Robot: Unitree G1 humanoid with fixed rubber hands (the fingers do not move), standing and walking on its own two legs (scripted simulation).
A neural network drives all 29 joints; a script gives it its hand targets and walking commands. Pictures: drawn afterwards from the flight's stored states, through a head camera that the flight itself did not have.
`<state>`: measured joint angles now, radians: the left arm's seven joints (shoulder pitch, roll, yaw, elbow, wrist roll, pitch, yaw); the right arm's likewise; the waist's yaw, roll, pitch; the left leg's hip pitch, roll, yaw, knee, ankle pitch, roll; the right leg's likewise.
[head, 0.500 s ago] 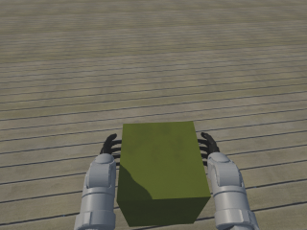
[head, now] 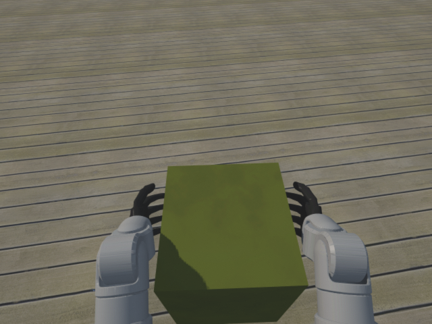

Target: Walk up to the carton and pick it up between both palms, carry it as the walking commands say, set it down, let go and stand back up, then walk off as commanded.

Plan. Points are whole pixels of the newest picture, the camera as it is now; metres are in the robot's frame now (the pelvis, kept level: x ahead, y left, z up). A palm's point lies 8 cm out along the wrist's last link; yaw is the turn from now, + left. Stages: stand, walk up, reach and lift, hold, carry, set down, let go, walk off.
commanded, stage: carry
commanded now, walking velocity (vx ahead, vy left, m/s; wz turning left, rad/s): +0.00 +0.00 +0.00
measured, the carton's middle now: (225, 248) +0.27 +0.00 +0.01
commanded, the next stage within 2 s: hold in 1.66 s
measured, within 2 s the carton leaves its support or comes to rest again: neither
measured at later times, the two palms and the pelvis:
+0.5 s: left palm (140, 230) +0.26 +0.14 +0.10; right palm (313, 221) +0.26 -0.15 +0.10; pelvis -0.01 -0.01 +0.00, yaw +1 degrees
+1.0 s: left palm (146, 215) +0.29 +0.14 +0.10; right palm (311, 207) +0.29 -0.15 +0.10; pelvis +0.02 -0.01 +0.01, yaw +1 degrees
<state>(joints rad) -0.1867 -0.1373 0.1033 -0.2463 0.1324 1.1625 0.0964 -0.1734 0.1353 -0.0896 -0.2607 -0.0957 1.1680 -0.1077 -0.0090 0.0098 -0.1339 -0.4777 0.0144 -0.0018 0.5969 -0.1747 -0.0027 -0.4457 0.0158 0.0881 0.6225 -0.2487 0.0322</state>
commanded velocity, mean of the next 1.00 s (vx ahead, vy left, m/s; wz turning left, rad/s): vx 0.00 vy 0.00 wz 0.00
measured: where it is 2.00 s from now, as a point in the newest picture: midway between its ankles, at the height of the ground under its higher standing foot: outside the picture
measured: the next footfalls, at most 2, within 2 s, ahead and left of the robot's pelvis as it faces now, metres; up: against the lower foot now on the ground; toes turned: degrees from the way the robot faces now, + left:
none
